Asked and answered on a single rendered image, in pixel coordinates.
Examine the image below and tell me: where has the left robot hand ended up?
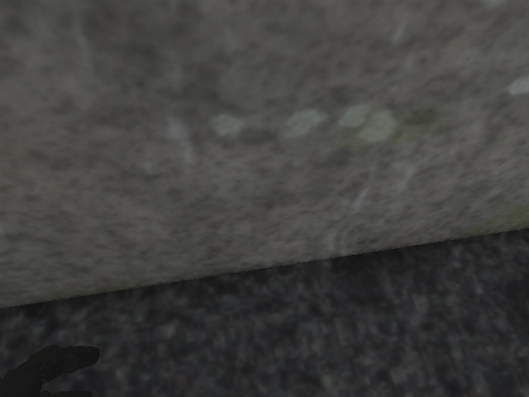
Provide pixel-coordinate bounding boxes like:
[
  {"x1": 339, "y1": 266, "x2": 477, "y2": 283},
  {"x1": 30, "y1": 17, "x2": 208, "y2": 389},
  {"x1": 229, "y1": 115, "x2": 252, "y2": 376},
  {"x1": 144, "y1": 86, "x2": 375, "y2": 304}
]
[{"x1": 0, "y1": 345, "x2": 100, "y2": 397}]

